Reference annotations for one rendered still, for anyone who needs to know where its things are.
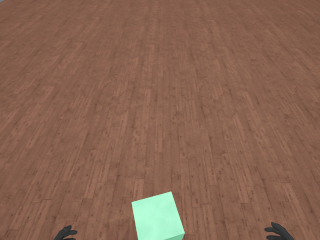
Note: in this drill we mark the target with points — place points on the carton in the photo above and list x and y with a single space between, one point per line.
157 218

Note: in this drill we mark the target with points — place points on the left robot hand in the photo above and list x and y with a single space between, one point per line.
66 231

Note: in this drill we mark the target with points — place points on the right robot hand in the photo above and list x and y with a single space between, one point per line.
278 229

